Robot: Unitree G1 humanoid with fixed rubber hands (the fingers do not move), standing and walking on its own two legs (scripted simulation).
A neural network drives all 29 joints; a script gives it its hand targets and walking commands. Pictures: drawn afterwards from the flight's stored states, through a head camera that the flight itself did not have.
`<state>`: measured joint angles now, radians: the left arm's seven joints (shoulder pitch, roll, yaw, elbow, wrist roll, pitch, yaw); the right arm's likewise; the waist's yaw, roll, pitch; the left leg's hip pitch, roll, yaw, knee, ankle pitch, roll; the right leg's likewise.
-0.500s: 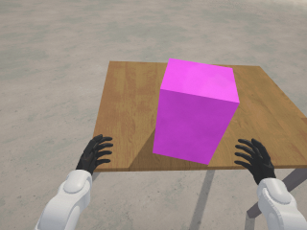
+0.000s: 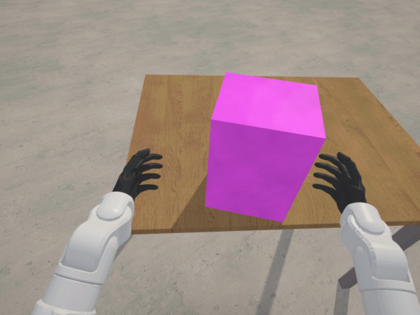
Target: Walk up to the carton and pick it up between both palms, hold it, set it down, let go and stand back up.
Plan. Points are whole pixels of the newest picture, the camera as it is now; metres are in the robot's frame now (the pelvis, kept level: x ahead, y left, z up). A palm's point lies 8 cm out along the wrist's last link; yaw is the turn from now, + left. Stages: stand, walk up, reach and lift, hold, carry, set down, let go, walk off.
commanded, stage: reach and lift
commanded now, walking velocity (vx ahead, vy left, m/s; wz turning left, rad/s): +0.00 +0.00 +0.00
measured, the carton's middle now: (256, 151) +0.45 -0.12 +0.05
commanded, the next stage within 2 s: none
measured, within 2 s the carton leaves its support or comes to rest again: neither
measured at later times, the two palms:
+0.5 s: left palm (142, 147) +0.39 +0.12 +0.14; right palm (346, 163) +0.34 -0.25 +0.14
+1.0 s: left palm (157, 100) +0.45 +0.09 +0.20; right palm (361, 128) +0.37 -0.27 +0.18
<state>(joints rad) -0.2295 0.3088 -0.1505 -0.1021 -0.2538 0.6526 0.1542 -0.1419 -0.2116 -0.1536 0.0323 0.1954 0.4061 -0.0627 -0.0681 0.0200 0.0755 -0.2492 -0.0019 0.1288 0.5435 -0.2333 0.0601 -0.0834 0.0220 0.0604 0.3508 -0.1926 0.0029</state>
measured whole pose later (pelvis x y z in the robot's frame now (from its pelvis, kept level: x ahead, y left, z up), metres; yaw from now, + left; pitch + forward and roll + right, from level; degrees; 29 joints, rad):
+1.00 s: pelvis +0.00 -0.01 +0.00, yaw -1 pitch +1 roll -4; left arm -0.97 0.34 -0.15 0.65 -0.29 0.63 0.15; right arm -0.78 -0.28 -0.17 0.56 0.21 0.44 -0.06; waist -0.15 0.05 -0.01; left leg -0.37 0.00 0.13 0.54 -0.21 0.06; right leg -0.23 0.02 0.06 0.39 -0.20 0.01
